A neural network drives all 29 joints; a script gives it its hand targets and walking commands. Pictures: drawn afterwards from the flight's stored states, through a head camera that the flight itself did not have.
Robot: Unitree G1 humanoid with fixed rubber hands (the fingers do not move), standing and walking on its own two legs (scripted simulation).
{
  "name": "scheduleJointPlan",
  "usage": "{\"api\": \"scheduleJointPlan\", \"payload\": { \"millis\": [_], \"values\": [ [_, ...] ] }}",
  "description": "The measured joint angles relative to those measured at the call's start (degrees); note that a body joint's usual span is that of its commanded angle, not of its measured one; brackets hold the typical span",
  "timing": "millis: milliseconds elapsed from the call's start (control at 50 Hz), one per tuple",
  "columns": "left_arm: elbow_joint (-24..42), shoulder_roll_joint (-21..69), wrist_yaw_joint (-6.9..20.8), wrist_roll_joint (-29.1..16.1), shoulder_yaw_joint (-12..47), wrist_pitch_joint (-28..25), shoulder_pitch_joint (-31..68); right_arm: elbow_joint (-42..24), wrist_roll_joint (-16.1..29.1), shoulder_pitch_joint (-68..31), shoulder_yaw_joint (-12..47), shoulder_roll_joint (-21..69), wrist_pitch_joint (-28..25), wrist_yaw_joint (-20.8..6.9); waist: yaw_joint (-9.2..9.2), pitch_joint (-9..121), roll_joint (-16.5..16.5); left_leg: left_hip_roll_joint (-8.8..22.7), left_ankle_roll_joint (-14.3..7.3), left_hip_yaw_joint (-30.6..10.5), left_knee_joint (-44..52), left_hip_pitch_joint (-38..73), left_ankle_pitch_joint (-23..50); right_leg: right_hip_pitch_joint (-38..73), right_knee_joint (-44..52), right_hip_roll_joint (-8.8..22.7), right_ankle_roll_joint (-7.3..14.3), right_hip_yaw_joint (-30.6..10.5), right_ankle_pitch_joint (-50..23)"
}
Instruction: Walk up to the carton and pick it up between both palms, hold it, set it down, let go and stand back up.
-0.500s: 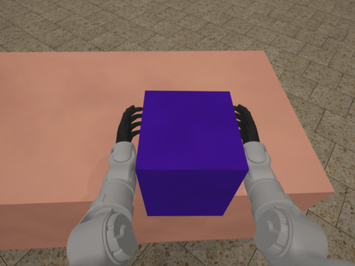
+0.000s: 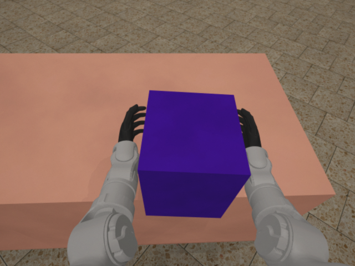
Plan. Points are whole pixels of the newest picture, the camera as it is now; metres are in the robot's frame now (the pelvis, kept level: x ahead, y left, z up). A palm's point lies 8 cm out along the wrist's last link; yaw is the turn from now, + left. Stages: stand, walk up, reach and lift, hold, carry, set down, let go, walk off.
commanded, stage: reach and lift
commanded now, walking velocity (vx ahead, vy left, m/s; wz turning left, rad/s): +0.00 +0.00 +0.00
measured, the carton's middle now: (187, 158) +0.38 -0.01 +0.00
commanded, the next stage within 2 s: none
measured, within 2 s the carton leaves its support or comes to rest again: leaves its support in 0.02 s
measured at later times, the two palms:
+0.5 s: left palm (121, 131) +0.40 +0.14 +0.10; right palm (255, 136) +0.38 -0.15 +0.09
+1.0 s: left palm (113, 112) +0.39 +0.14 +0.16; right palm (264, 120) +0.37 -0.15 +0.15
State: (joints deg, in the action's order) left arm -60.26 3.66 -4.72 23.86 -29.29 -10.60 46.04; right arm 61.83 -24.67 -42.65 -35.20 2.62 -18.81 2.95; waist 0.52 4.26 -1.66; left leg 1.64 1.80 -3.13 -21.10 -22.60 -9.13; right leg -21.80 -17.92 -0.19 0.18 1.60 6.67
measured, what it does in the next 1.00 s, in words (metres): stands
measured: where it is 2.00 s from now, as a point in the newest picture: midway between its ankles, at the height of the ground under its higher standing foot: outside the picture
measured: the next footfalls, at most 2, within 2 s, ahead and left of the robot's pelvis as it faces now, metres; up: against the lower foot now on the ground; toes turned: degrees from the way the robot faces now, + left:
none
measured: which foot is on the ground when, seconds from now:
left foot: down 0.00-1.00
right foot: down 0.00-1.00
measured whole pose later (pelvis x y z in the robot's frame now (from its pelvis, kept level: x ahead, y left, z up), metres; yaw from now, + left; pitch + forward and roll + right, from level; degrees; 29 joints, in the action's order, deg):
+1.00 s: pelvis -0.01 +0.00 +0.00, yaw +0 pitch -1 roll -1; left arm -40.3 1.9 -3.1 17.0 -21.7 18.4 46.1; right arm 53.9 0.3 -45.4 -15.6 0.0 3.0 7.7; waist 3.6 4.0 -3.6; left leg 1.6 1.8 -3.1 -21.1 -10.4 -9.8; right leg -8.7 -16.1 -0.2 0.0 1.7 6.5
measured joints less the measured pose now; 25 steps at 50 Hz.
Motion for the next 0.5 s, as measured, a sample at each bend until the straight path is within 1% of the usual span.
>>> {"api": "scheduleJointPlan", "payload": {
  "millis": [160, 300, 420, 500],
  "values": [
    [-0.01, -0.32, -0.29, -0.45, 2.1, 1.04, -0.01, -0.02, 3.48, 1.41, 2.98, -0.27, 0.0, 1.47, -0.33, 0.76, 0.0, 0.0, 0.0, 0.0, 0.0, 0.93, 0.0, 0.97, 0.07, 0.0, 0.0, 0.02, -0.02],
    [0.44, -0.61, -0.46, -1.92, 3.57, 3.23, 0.0, -0.08, 7.63, 1.75, 6.53, -0.89, 1.93, 2.25, -0.19, 0.77, -0.01, 0.0, 0.0, 0.0, 0.0, 2.91, 0.01, 3.12, 0.41, 0.0, 0.0, 0.03, -0.19],
    [1.65, -0.96, -0.52, -3.22, 4.3, 6.25, 0.0, -0.75, 11.21, 1.07, 9.72, -1.39, 5.37, 2.65, -0.08, 0.77, -0.1, 0.0, 0.0, 0.0, 0.0, 4.62, 0.02, 4.85, 0.44, 0.01, 0.0, 0.04, -0.21],
    [3.61, -1.29, -0.52, -4.43, 5.26, 9.07, 0.02, -1.59, 13.44, 0.26, 11.19, -1.5, 7.93, 2.77, 0.18, 0.76, -0.33, 0.0, 0.0, 0.0, 0.0, 5.5, 0.03, 5.72, 0.44, 0.01, 0.0, 0.05, -0.21]
  ]
}}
